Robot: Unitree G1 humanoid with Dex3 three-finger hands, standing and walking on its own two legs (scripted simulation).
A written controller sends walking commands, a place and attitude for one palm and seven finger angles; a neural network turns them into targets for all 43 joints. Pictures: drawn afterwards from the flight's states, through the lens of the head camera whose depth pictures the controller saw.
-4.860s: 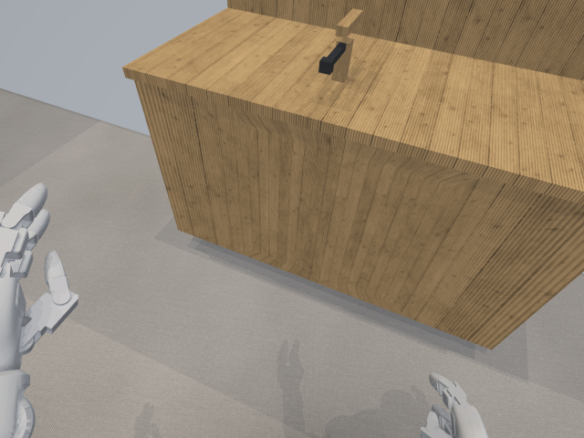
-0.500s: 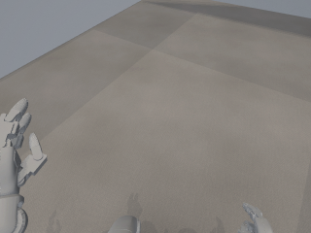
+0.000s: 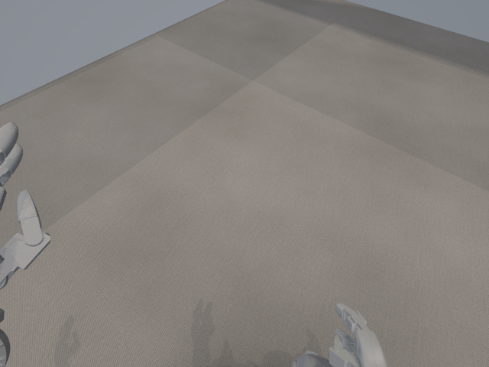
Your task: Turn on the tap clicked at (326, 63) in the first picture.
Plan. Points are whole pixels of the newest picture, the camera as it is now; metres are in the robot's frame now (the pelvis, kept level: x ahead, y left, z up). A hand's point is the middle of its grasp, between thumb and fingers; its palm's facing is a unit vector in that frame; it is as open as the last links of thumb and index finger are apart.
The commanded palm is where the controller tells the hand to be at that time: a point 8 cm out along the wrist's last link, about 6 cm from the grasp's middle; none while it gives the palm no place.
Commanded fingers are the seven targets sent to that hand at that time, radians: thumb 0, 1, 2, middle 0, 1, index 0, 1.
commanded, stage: walk around to get in front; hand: left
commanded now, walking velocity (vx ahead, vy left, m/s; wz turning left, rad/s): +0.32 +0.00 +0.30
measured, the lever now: out of the picture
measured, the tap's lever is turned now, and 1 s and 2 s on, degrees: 0 0 0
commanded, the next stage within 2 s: turn to face it in 0.10 s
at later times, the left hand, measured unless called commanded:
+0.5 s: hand (79, 150) +0.34 +0.24 +0.19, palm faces +0.47 -0.78 -0.41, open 7.4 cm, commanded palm +0.28 +0.27 +0.18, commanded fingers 0.00 0.90 0.90 -0.20 -0.30 -0.20 -0.30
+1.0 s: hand (212, 135) +0.40 +0.08 +0.17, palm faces +0.14 -0.82 -0.56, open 7.4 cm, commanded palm +0.35 +0.15 +0.18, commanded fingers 0.00 0.90 0.90 -0.20 -0.30 -0.20 -0.30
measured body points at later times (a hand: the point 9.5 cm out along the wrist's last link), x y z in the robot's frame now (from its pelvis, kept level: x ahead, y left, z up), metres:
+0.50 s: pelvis +0.13 -0.01 -0.01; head +0.17 +0.02 +0.43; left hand +0.31 +0.28 +0.21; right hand +0.34 -0.25 -0.07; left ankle +0.18 +0.11 -0.74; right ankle +0.08 -0.14 -0.70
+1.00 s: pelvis +0.12 -0.08 -0.01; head +0.18 -0.14 +0.43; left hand +0.39 +0.12 +0.20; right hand +0.23 -0.36 -0.13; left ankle +0.12 +0.08 -0.62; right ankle +0.17 -0.13 -0.74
